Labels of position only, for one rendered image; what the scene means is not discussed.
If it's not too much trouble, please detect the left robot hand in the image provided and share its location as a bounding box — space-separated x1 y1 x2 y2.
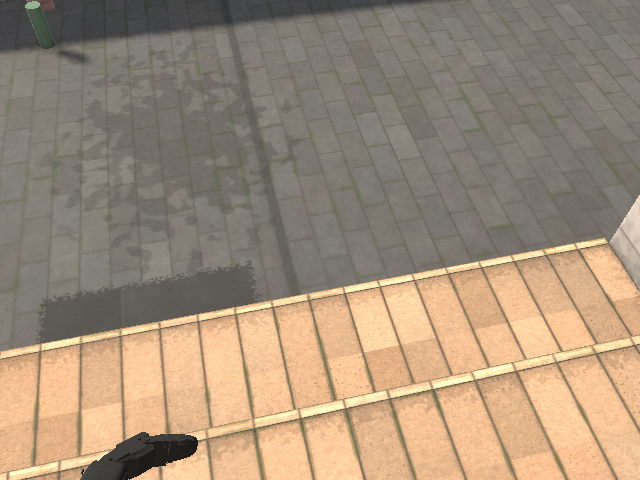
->
80 432 198 480

